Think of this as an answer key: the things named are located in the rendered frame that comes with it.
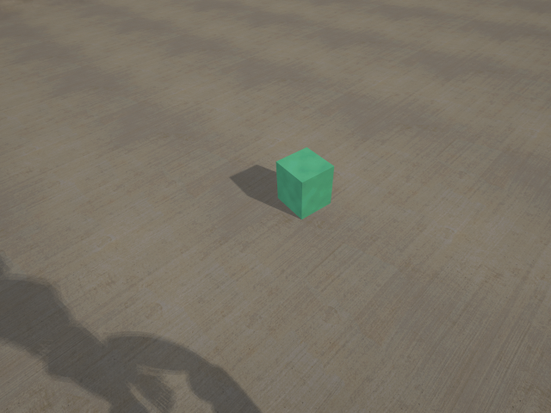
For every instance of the carton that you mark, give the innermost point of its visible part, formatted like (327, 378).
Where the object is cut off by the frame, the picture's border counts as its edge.
(304, 182)

